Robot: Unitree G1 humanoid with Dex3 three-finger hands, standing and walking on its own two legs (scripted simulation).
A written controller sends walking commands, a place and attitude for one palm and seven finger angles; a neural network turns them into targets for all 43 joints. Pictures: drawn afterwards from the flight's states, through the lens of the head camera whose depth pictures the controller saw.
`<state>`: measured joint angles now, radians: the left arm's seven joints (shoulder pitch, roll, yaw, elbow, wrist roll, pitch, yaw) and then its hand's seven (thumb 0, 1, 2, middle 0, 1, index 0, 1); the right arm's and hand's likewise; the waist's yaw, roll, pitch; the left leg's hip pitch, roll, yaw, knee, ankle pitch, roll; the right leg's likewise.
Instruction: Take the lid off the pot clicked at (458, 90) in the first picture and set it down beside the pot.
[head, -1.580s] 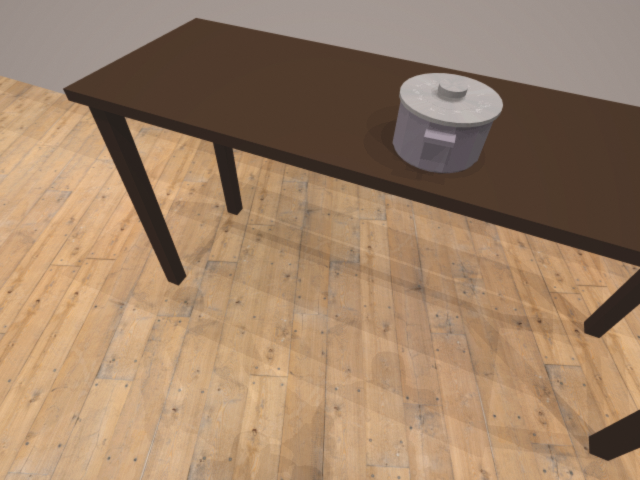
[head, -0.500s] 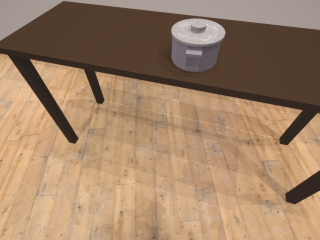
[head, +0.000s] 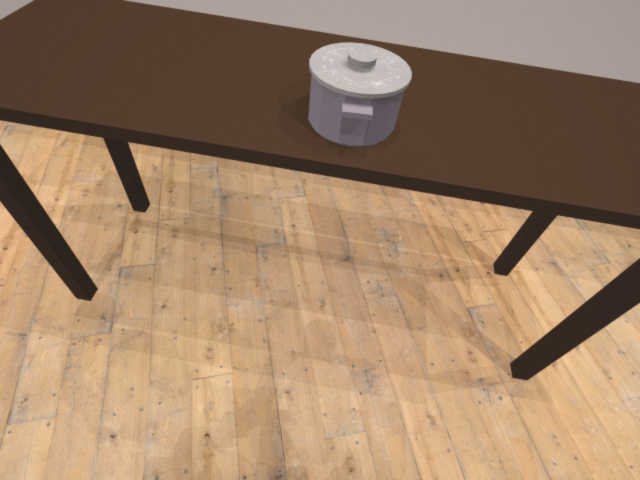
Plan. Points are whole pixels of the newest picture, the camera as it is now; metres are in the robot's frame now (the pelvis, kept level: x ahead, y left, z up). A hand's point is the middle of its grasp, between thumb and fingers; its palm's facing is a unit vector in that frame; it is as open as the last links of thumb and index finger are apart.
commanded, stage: take the last steps up to it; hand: left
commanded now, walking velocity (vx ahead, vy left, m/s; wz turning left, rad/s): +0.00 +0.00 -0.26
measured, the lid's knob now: (362, 58) +0.76 +0.00 +0.15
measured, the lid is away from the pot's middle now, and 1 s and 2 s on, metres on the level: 0.00 0.00 0.00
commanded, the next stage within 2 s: come to a stop and stand still in 0.74 s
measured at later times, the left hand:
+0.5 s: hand (257, 452) +0.18 +0.09 -0.16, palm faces -0.12 -0.98 -0.17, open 7.4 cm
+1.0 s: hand (266, 402) +0.26 +0.09 -0.18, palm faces -0.03 -0.99 -0.16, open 7.4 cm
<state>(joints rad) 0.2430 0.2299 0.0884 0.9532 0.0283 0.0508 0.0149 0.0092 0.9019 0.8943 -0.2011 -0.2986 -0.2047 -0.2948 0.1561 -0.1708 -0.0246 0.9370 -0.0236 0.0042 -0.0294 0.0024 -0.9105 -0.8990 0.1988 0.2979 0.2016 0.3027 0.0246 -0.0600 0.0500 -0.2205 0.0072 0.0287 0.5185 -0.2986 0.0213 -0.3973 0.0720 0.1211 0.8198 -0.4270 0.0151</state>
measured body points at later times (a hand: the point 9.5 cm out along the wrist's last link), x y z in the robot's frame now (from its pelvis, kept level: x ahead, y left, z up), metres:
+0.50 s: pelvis +0.07 -0.06 +0.00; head +0.09 -0.07 +0.45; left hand +0.19 +0.15 -0.14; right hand -0.07 -0.29 -0.15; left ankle +0.01 +0.08 -0.68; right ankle +0.03 -0.16 -0.74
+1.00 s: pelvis +0.22 -0.07 +0.00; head +0.24 -0.05 +0.45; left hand +0.26 +0.15 -0.17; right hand +0.27 -0.31 -0.14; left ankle +0.28 +0.01 -0.74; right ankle +0.20 -0.21 -0.67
